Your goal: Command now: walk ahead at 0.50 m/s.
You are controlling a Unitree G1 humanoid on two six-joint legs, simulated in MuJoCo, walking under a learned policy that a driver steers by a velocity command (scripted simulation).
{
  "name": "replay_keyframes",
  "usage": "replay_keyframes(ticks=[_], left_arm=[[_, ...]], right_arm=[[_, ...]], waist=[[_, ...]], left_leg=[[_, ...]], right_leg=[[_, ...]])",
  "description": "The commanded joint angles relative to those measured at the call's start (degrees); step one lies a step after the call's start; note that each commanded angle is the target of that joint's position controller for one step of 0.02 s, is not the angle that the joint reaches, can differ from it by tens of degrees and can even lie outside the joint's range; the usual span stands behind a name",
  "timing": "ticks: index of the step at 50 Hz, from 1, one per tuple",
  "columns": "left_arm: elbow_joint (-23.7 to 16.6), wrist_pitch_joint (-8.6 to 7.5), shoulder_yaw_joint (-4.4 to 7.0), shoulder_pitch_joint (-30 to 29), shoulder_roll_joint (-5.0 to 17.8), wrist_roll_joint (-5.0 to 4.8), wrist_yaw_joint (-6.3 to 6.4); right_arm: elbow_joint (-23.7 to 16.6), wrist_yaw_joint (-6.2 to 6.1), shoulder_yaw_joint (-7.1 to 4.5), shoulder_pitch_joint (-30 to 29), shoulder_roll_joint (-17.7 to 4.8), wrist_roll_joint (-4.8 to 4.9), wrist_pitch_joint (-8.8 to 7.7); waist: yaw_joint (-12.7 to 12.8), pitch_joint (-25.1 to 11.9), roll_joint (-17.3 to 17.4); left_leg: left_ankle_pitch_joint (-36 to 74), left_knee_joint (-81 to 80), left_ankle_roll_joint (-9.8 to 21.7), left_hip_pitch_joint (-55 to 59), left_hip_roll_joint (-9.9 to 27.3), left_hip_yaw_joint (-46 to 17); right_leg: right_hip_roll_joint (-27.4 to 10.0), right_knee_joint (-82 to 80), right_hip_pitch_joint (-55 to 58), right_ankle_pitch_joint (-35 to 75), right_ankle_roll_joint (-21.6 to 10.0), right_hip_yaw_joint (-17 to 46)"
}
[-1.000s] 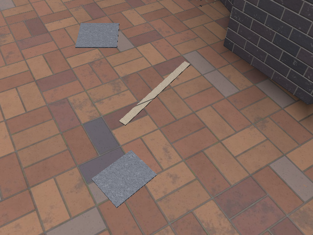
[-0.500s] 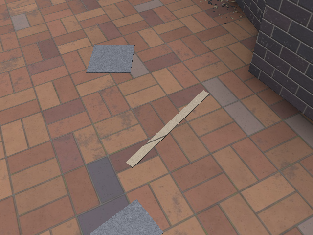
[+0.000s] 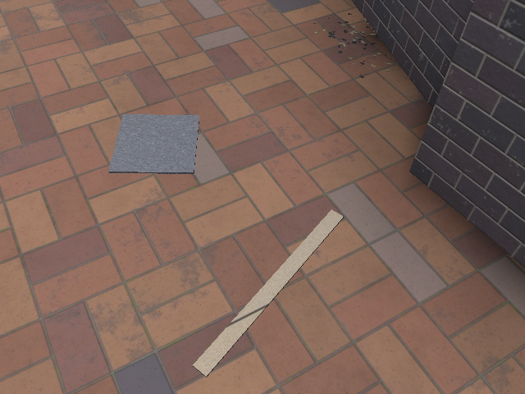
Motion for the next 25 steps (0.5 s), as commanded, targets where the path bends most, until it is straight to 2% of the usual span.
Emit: replay_keyframes(ticks=[1,6,9,11,13,14,15,16,17,18,19,20,21,22,23,25], left_arm=[[-3.1,0.25,0.9,0.2,3.0,0.65,0.3],[-5.5,-0.53,0.08,-9.1,1.1,0.46,-0.64],[-7.2,-0.84,-0.28,-14.0,1.0,0.03,-1.46],[-8.4,-1.15,-0.32,-16.0,1.5,-0.12,-2.16],[-8.7,-1.48,-0.06,-15.2,2.7,-0.15,-2.73],[-8.2,-1.59,0.35,-13.0,3.7,-0.13,-2.8],[-6.9,-1.67,1.16,-7.9,5.1,0.04,-2.68],[-3.9,-1.62,2.61,1.4,7.8,0.25,-2.24],[-1.9,-1.4,3.76,11.7,12.1,0.87,-1.62],[-0.5,-1.17,4.19,13.6,14.8,0.62,-2.01],[-1.2,-1.24,2.6,12.6,9.1,0.05,-2.05],[-2.0,-1.39,1.93,8.0,7.2,0.18,-1.79],[-2.9,-1.45,1.59,3.8,6.4,0.61,-1.71],[-3.2,-1.56,1.23,1.1,4.9,1.11,-1.79],[-3.2,-1.79,0.82,-0.2,3.7,1.71,-1.84],[-2.5,-2.2,0.82,0.0,3.7,1.3,-1.91]], right_arm=[[-2.6,-0.76,-1.79,-1.6,-8.5,0.1,-1.19],[-0.4,-1.72,-1.8,2.5,-9.4,0.76,-0.55],[1.5,-1.84,-1.95,5.8,-9.9,1.11,0.1],[2.6,-1.99,-2.16,7.0,-10.1,1.3,0.78],[3.0,-2.26,-2.51,6.5,-10.8,1.47,1.38],[2.9,-2.36,-2.67,5.6,-11.2,1.48,1.64],[2.7,-2.44,-2.72,4.3,-11.5,1.55,1.96],[2.4,-2.5,-2.2,3.9,-10.2,1.34,2.23],[1.1,-2.6,-1.04,5.1,-7.7,0.05,2.18],[1.1,-1.84,0.94,12.4,-0.4,0.28,0.84],[1.6,-1.46,-0.42,7.9,-6.8,1.55,-0.46],[-0.3,-1.19,-1.15,2.3,-9.3,2.89,-1.33],[-0.7,-1.52,-1.06,-0.5,-8.9,2.75,-1.59],[-0.8,-1.79,-1.39,-1.8,-8.5,1.87,-1.39],[-0.5,-1.81,-1.52,-0.5,-7.7,1.59,-0.76],[0.0,-1.96,-1.33,0.8,-5.5,1.43,0.53]], waist=[[1.9,-0.2,5.8],[-1.1,1.7,5.6],[-2.9,3.2,5.5],[-3.0,3.7,5.7],[-1.6,3.0,6.5],[-0.1,1.6,7.3],[3.0,-1.5,7.7],[7.1,-7.4,6.6],[9.9,-16.3,-0.6],[5.5,-22.5,-15.9],[8.0,-20.1,-9.2],[7.4,-12.0,-6.5],[5.7,-7.6,-1.6],[4.2,-4.3,-0.3],[2.3,-3.9,-1.7],[0.9,-3.0,-1.9]], left_leg=[[8.8,-12.9,9.8,2.7,15.7,-13.0],[9.9,-13.5,7.3,4.4,13.1,-6.8],[9.4,-12.1,7.3,9.1,14.9,-6.7],[11.3,-10.0,6.9,13.5,16.9,-7.3],[16.2,-7.1,6.0,16.7,18.4,-7.7],[22.7,-4.4,5.3,17.4,18.3,-7.5],[32.3,1.4,4.4,17.0,17.0,-6.1],[35.4,12.2,2.8,13.2,13.9,-3.8],[18.4,30.7,0.7,0.7,10.1,-1.2],[-21.6,48.6,-2.5,-21.6,-0.9,-3.7],[-24.9,54.9,-1.6,-28.1,1.9,-10.8],[-19.8,55.3,-0.7,-31.6,4.7,-9.6],[-14.3,52.9,-0.7,-29.9,7.7,-7.9],[-11.0,49.6,-1.0,-27.7,9.5,-7.6],[-8.8,47.7,-1.1,-24.0,10.9,-8.1],[-7.4,44.2,-1.9,-21.7,11.7,-7.6]], right_leg=[[-2.7,-5.9,-6.0,7.8,1.6,1.8],[-0.2,-22.8,-3.9,21.3,1.9,-0.8],[1.0,-27.9,-4.4,21.2,1.4,-1.3],[1.3,-30.2,-5.6,18.2,0.3,-0.9],[2.1,-31.8,-3.6,13.9,-1.3,-1.1],[3.3,-32.2,0.2,11.7,-2.1,-2.1],[5.2,-33.3,7.9,11.3,-3.3,-4.0],[5.9,-33.2,21.2,12.7,-5.1,-4.5],[-4.9,-31.2,39.3,14.3,-8.8,8.0],[-15.9,-38.8,56.3,1.0,-17.7,35.5],[-14.6,-42.9,54.7,-6.5,-15.7,37.9],[-13.1,-44.1,47.4,-4.9,-13.4,29.8],[-11.2,-45.7,39.2,0.6,-12.4,23.8],[-9.4,-47.3,32.4,5.9,-12.0,19.3],[-8.0,-48.9,28.3,8.9,-11.6,16.3],[-7.0,-51.7,24.8,11.5,-12.1,12.6]])
Keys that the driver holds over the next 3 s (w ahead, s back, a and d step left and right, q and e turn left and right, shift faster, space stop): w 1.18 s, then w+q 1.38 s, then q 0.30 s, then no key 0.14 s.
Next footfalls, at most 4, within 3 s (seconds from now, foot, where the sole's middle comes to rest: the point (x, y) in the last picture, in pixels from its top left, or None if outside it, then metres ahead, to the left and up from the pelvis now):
0.32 right None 0.37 -0.16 -0.78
0.88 left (225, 326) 0.67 0.09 -0.78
1.42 right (305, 234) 0.98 -0.16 -0.78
1.94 left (204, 185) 1.18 0.17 -0.78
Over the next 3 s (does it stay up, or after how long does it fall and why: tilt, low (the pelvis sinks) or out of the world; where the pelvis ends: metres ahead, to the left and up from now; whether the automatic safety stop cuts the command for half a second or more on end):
stays up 1.49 0.32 -0.02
